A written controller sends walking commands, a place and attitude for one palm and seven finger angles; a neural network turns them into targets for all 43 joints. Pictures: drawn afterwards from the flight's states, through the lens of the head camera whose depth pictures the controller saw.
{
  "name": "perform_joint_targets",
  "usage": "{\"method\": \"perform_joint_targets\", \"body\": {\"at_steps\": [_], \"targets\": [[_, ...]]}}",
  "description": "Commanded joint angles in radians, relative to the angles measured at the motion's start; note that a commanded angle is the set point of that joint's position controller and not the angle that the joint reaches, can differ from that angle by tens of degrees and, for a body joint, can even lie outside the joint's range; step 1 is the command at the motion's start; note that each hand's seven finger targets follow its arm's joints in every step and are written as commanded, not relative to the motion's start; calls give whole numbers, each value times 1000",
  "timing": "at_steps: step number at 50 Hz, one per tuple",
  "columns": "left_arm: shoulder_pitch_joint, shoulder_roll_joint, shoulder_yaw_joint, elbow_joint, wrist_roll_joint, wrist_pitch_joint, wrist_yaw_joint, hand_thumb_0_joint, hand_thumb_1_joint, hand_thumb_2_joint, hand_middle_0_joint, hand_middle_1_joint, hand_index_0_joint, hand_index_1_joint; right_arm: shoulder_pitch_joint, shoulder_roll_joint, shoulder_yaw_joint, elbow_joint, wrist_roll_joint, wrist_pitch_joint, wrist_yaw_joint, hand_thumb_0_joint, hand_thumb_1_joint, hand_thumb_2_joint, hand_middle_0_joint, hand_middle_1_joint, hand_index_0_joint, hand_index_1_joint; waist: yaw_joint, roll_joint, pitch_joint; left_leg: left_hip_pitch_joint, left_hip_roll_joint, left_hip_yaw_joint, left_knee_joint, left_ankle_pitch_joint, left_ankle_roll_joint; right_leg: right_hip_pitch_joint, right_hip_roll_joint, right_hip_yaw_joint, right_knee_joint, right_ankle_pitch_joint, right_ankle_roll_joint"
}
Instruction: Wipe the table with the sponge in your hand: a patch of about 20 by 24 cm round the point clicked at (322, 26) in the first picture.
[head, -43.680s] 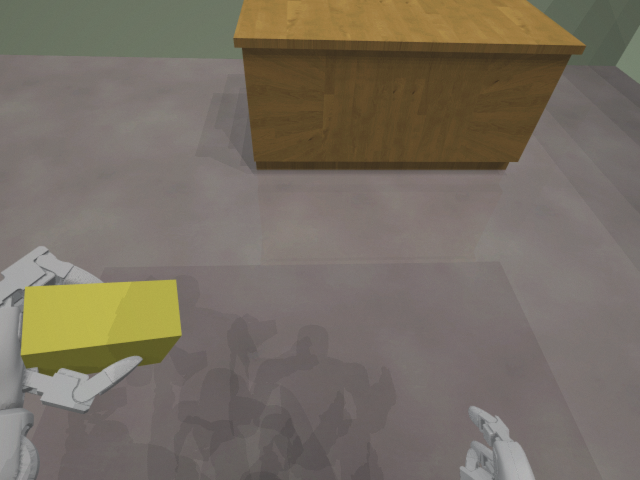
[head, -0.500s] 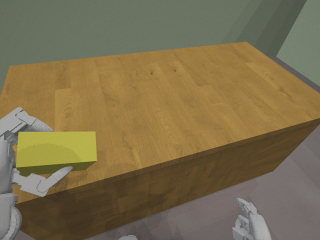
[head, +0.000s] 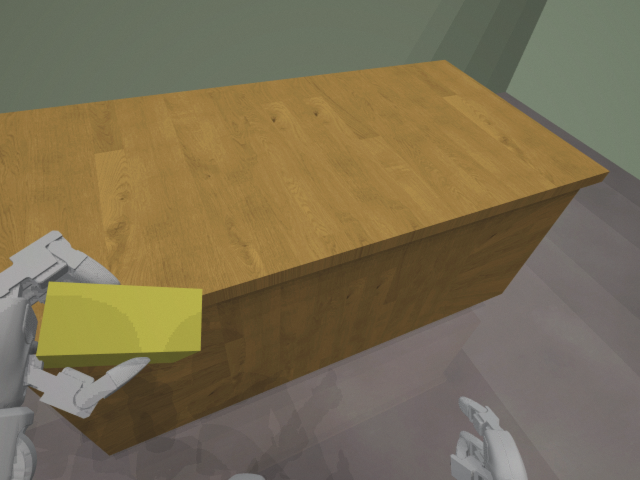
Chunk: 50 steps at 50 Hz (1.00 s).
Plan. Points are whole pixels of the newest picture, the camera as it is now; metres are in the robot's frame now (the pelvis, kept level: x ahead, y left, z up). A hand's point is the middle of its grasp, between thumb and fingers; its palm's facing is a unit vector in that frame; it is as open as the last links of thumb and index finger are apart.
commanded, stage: stop stepping back and stand still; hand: left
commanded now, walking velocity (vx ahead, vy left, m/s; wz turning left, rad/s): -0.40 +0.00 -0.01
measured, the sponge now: (144, 329) +0.22 +0.19 +0.15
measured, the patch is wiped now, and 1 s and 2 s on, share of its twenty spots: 1.00 1.00 1.00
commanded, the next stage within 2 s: stand and wait in 1.30 s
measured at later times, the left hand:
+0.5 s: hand out of the picture +0.03 +0.23 +0.16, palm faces +0.39 -0.86 -0.34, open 9.8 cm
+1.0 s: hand out of the picture -0.07 +0.21 +0.18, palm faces +0.39 -0.84 -0.37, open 9.8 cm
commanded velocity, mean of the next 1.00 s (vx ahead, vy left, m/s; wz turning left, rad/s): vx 0.28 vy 0.00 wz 0.00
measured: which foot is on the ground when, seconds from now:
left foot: up 0.00-0.08, down 0.10-0.44, up 0.46-0.68, down 0.70-1.00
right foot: down 0.00-0.12, up 0.14-0.42, down 0.44-0.72, up 0.74-1.00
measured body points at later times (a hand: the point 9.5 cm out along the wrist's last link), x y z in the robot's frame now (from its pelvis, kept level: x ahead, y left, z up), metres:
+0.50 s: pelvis -0.19 -0.01 -0.02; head -0.23 +0.00 +0.43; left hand +0.00 +0.27 +0.18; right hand -0.04 -0.24 -0.10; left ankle -0.13 +0.10 -0.69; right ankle -0.17 -0.11 -0.73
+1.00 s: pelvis -0.29 -0.03 -0.01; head -0.33 -0.03 +0.44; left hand -0.10 +0.25 +0.20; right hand -0.17 -0.25 -0.10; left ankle -0.31 +0.09 -0.73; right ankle -0.25 -0.13 -0.72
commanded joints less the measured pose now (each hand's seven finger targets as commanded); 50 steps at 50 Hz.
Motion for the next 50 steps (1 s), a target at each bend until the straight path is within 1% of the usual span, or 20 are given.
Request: {"method": "perform_joint_targets", "body": {"at_steps": [1, 4, 6, 7, 8, 12, 17, 21, 22, 23, 25, 28, 33, 35, 37, 38, 39, 41, 46, 50], "targets": [[-64, 209, 206, -184, -27, -49, 42, 0, 100, 1300, -1200, -1600, -1200, -1600, -137, -123, -44, -185, -6, -20, -28, 0, -900, -900, 200, 300, 200, 300, 2, -51, -99, 82, 50, -25, -247, -64, 9, 13, -287, 153, -49, 522, -112], [-85, 205, 210, -223, -32, -54, 47, 0, 100, 1300, -1200, -1600, -1200, -1600, -73, -164, -71, -179, 4, -33, -39, 0, -900, -900, 200, 300, 200, 300, -18, -38, -208, 258, 42, 35, -664, 112, 29, 46, -220, 147, 55, 372, -56], [-86, 195, 199, -281, -36, -55, 54, 0, 100, 1300, -1200, -1600, -1200, -1600, -51, -207, -103, -204, 7, -64, -40, 0, -900, -900, 200, 300, 200, 300, -9, 344, -195, 474, 285, -177, -783, 517, 122, -201, -37, 14, 352, -120, 15], [-99, 198, 193, -314, -23, -56, 60, 0, 100, 1300, -1200, -1600, -1200, -1600, -27, -184, -98, -191, 13, -91, -33, 0, -900, -900, 200, 300, 200, 300, -14, 369, -190, 523, 327, -175, -721, 716, 153, -320, -3, 23, 517, -309, 25], [-129, 218, 196, -339, -15, -51, 65, 0, 100, 1300, -1200, -1600, -1200, -1600, -36, -171, -82, -189, -11, -107, -30, 0, -900, -900, 200, 300, 200, 300, -31, 400, -169, 411, 331, -277, -704, 598, 177, -326, -33, 75, 642, -337, 35], [-160, 135, 108, -258, 5, -8, 70, 0, 100, 1300, -1200, -1600, -1200, -1600, -37, -184, -85, -125, 26, -130, 9, 0, -900, -900, 200, 300, 200, 300, -16, 182, -50, 254, 242, -172, -761, 144, 176, -265, -50, 31, 617, -125, 36], [-197, 127, 103, -73, 3, -6, 41, 0, 100, 1300, -1200, -1600, -1200, -1600, -90, -172, -37, -120, 16, -115, -1, 0, -900, -900, 200, 300, 200, 300, -4, 322, 25, 54, 221, -178, -815, -281, 145, -47, -12, -108, 303, -238, 12], [-189, 131, 98, -10, -1, 6, 17, 0, 100, 1300, -1200, -1600, -1200, -1600, -81, -169, -36, -138, 11, -92, -8, 0, -900, -900, 200, 300, 200, 300, 28, 72, -50, -37, 37, 56, -291, -237, 92, 236, -29, -144, -102, -91, -49], [-226, 154, 96, -33, -2, -2, 6, 0, 100, 1300, -1200, -1600, -1200, -1600, -92, -153, -46, -140, 19, -78, -4, 0, -900, -900, 200, 300, 200, 300, 28, -175, -54, -81, -44, 131, 131, -145, 75, 189, -178, 43, -197, 5, -113], [-293, 190, 118, -87, -9, -22, 4, 0, 100, 1300, -1200, -1600, -1200, -1600, -89, -169, -59, -148, 29, -88, -4, 0, -900, -900, 200, 300, 200, 300, 0, -244, -45, -131, -40, 64, 379, -50, 62, 82, -309, 239, -271, 91, -159], [-322, 193, 114, -117, -13, -36, -18, 0, 100, 1300, -1200, -1600, -1200, -1600, -83, -199, -79, -152, 39, -90, 14, 0, -900, -900, 200, 300, 200, 300, -2, -265, -21, -85, 20, -75, 456, 118, 51, -117, -354, 324, -285, -124, -195], [-247, 213, 146, -124, -21, -47, -26, 0, 100, 1300, -1200, -1600, -1200, -1600, -78, -154, -50, -132, 37, -57, 21, 0, -900, -900, 200, 300, 200, 300, -31, 76, 58, 2, 95, -59, 383, 178, 83, -374, -340, 193, -261, -309, -181], [-228, 220, 177, -165, -22, -34, 9, 0, 100, 1300, -1200, -1600, -1200, -1600, -46, -147, -41, -138, 38, -111, -3, 0, -900, -900, 200, 300, 200, 300, 8, 30, -105, 273, 66, 54, -314, 5, 132, -274, -259, 102, -94, -330, -139], [-189, 216, 196, -183, -26, -39, 25, 0, 100, 1300, -1200, -1600, -1200, -1600, -13, -156, -41, -156, 26, -137, -23, 0, -900, -900, 200, 300, 200, 300, 1, 204, -190, 364, 33, 88, -718, 50, 136, -118, -143, 45, 152, -290, -97], [-190, 207, 188, -253, -18, -52, 34, 0, 100, 1300, -1200, -1600, -1200, -1600, -27, -155, -56, -188, 20, -154, -22, 0, -900, -900, 200, 300, 200, 300, 6, 488, -153, 460, 228, -154, -809, 321, 199, -351, 19, -101, 727, -345, -10], [-161, 236, 199, -226, 2, -65, 30, 0, 100, 1300, -1200, -1600, -1200, -1600, -30, -146, -56, -151, 13, -178, -25, 0, -900, -900, 200, 300, 200, 300, 2, 375, -217, 462, 230, -63, -699, 626, 205, -331, -8, -73, 751, -373, -5], [-228, 243, 196, -237, -17, -63, 33, 0, 100, 1300, -1200, -1600, -1200, -1600, -22, -129, -44, -138, 21, -173, -13, 0, -900, -900, 200, 300, 200, 300, -36, 397, -112, 396, 280, -259, -730, 504, 232, -404, -47, -9, 786, -354, 7], [-291, 173, 126, -143, -19, -62, 18, 0, 100, 1300, -1200, -1600, -1200, -1600, -15, -141, -36, -64, 32, -176, 10, 0, -900, -900, 200, 300, 200, 300, -27, 78, 73, 267, 337, -331, -809, 286, 266, -444, -87, 47, 763, -249, 7], [-217, 163, 139, -22, -21, -28, 9, 0, 100, 1300, -1200, -1600, -1200, -1600, -12, -180, -52, -90, 29, -146, -4, 0, -900, -900, 200, 300, 200, 300, -23, 212, 59, 240, 243, -119, -728, 199, 210, -158, -78, -79, 335, -157, 4], [-130, 163, 163, -7, -31, -7, 13, 0, 100, 1300, -1200, -1600, -1200, -1600, -56, -181, -45, -117, 15, -116, -12, 0, -900, -900, 200, 300, 200, 300, 21, 45, -39, 76, 151, -36, -434, -20, 158, 254, -37, -129, -42, -56, -1]]}}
